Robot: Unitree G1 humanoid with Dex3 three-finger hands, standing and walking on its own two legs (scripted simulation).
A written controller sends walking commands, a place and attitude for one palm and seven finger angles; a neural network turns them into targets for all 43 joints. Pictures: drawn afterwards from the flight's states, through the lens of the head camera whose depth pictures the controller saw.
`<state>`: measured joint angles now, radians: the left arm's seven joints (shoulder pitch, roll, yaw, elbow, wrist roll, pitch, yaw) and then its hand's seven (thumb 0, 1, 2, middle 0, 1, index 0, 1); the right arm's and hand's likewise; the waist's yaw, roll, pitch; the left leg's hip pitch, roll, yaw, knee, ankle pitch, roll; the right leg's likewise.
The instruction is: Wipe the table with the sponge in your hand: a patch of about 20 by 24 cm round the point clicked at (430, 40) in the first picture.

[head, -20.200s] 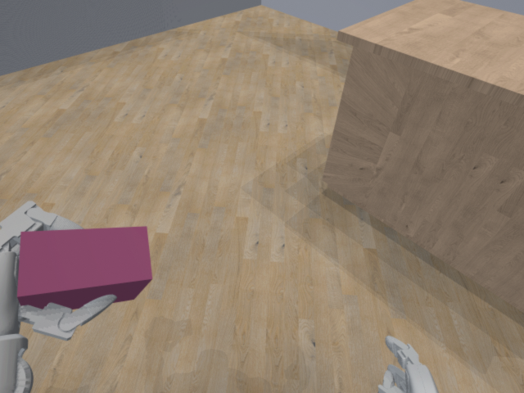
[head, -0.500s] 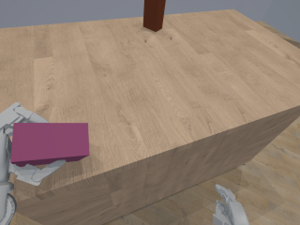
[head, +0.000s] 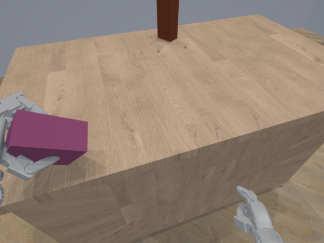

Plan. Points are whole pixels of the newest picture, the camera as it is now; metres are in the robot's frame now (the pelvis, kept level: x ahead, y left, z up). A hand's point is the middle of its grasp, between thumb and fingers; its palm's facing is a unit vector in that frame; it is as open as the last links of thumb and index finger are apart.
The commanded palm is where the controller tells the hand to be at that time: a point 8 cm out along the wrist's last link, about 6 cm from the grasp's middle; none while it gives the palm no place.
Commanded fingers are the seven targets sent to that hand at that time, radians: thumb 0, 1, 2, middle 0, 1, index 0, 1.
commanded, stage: turn the palm down, sponge in hand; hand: left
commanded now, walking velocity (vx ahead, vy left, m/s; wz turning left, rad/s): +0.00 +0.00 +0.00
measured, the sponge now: (57, 142) +0.24 +0.25 +0.17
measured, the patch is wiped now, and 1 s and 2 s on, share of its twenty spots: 0.00 0.00 0.00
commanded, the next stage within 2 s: move the sponge above the wiping area in 1.80 s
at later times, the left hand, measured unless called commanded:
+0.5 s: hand (42, 120) +0.25 +0.26 +0.22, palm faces +0.34 -0.40 -0.85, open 10.2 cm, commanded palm +0.21 +0.27 +0.26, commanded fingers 0.00 0.10 1.30 -1.20 -1.60 -1.20 -1.60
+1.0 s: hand (31, 112) +0.26 +0.28 +0.24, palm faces +0.28 -0.21 -0.94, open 10.1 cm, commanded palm +0.20 +0.28 +0.30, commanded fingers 0.00 0.10 1.30 -1.20 -1.60 -1.20 -1.60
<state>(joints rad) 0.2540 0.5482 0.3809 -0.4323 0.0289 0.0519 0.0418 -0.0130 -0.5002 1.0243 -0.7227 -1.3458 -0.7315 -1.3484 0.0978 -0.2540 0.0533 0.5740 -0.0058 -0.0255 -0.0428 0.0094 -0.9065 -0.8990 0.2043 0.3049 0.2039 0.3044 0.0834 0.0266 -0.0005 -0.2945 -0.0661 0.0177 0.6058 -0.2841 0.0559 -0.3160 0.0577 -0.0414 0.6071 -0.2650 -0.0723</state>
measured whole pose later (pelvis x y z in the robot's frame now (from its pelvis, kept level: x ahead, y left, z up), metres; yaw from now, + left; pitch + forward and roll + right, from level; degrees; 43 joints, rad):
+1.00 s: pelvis +0.00 -0.01 +0.01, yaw -2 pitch -4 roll +1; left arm -0.02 0.71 0.14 -0.43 0.56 0.56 -0.17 -0.01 -0.50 1.03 -0.72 -1.34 -0.73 -1.34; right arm -0.02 -0.27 0.10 0.60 0.07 0.05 -0.10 0.01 -0.91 -0.90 0.20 0.30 0.20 0.30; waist 0.13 0.12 0.00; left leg -0.20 -0.07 -0.02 0.51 -0.25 0.04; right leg -0.24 0.07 -0.01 0.54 -0.24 -0.08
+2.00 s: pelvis +0.00 -0.03 +0.01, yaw -3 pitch -5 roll +2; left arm -0.08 0.68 0.07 -0.40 0.71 0.57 -0.13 -0.01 -0.50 1.03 -0.72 -1.34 -0.74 -1.34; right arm -0.06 -0.27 0.09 0.64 0.06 0.04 -0.08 0.01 -0.91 -0.90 0.20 0.30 0.20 0.30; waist 0.14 0.11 0.00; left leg -0.16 -0.04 -0.01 0.48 -0.23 0.00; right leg -0.21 0.10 -0.01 0.50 -0.21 -0.12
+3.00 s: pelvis +0.01 -0.01 +0.01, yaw -1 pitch -4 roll +1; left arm -0.17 0.63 -0.03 -0.24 0.80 0.53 -0.16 -0.01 -0.50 1.03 -0.72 -1.33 -0.74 -1.33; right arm -0.05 -0.26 0.09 0.66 0.06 0.01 -0.09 0.01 -0.91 -0.90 0.20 0.30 0.20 0.30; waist 0.15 0.11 0.00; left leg -0.17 -0.07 -0.03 0.45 -0.22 0.03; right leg -0.21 0.07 -0.02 0.48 -0.21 -0.09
